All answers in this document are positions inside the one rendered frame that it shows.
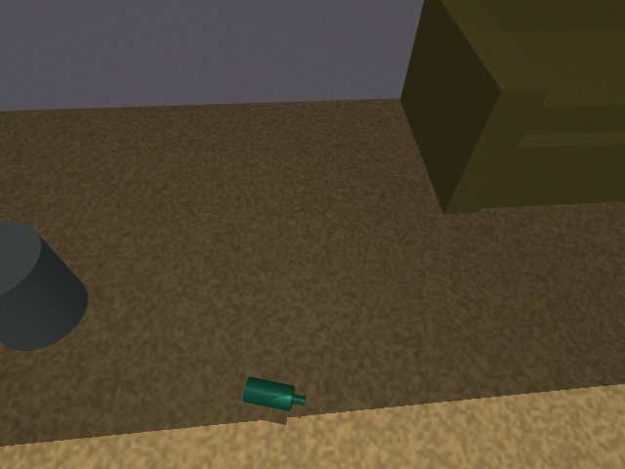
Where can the sofa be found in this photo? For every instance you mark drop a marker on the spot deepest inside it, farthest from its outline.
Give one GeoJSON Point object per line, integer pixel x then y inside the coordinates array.
{"type": "Point", "coordinates": [519, 102]}

